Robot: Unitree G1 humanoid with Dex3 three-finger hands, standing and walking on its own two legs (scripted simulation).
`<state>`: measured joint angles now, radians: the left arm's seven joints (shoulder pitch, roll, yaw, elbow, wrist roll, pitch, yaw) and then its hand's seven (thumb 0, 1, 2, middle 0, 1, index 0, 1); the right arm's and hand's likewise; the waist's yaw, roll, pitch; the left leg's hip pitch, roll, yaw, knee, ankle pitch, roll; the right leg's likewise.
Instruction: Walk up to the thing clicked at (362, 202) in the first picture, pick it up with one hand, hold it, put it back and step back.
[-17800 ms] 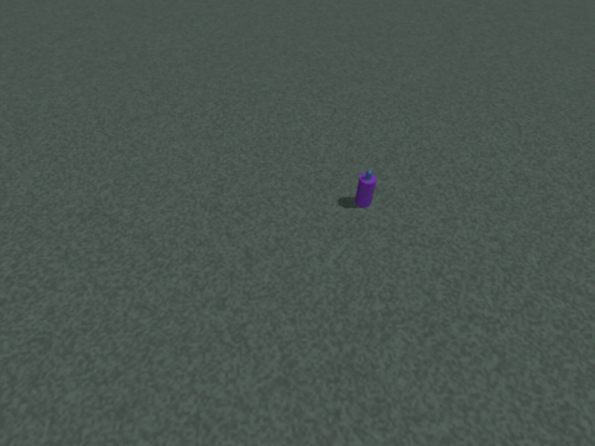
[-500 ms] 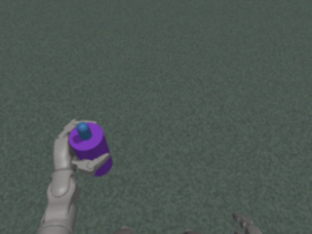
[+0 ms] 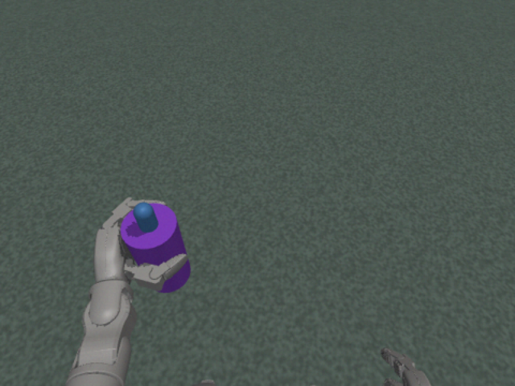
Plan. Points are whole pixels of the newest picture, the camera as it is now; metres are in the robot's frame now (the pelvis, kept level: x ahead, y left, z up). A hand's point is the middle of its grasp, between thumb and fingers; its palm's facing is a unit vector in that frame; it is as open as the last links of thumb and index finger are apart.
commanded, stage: hold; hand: left
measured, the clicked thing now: (157, 244) +0.33 +0.17 +0.03
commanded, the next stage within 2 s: crouch in 1.88 s
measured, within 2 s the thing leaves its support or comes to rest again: neither
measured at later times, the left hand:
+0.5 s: hand (155, 249) +0.32 +0.17 +0.03, palm faces +0.16 -0.99 -0.03, open 10.6 cm
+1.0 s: hand (156, 247) +0.32 +0.16 +0.04, palm faces +0.16 -0.99 -0.03, open 10.6 cm
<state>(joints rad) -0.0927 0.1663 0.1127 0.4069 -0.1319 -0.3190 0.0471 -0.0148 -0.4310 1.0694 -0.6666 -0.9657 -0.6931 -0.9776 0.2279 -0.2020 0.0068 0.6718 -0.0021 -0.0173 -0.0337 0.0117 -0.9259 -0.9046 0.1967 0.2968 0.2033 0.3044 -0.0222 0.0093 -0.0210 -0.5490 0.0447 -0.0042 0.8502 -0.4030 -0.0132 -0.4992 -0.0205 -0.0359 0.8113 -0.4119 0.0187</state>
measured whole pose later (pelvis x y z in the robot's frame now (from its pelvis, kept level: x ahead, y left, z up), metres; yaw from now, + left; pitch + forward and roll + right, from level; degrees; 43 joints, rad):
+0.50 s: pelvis +0.00 +0.00 +0.00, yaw +0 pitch +6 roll -1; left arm -0.08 0.17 0.11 0.41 -0.14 -0.35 0.03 -0.01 -0.43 1.07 -0.67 -0.96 -0.69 -0.98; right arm 0.23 -0.21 0.00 0.67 0.00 -0.03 -0.03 0.01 -0.93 -0.91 0.20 0.30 0.20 0.30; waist -0.02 0.01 -0.02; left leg -0.55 0.04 -0.01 0.85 -0.40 -0.02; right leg -0.50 -0.02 -0.04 0.81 -0.41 0.01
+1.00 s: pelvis +0.00 +0.00 +0.00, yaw +0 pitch +6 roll -1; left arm -0.10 0.17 0.12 0.43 -0.13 -0.34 0.04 -0.01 -0.43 1.07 -0.67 -0.96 -0.69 -0.98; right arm 0.23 -0.21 0.00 0.68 0.00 -0.03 -0.03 0.01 -0.93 -0.91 0.20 0.30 0.20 0.30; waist -0.02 0.01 -0.02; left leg -0.54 0.04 -0.01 0.84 -0.39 -0.02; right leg -0.50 -0.02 -0.04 0.81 -0.41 0.01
